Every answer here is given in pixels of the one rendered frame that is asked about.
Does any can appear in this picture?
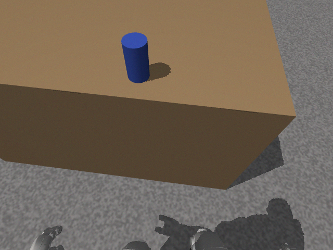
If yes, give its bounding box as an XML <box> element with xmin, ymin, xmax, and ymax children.
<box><xmin>121</xmin><ymin>32</ymin><xmax>150</xmax><ymax>83</ymax></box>

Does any left robot hand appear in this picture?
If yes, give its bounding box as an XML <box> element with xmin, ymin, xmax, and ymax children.
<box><xmin>30</xmin><ymin>226</ymin><xmax>64</xmax><ymax>250</ymax></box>

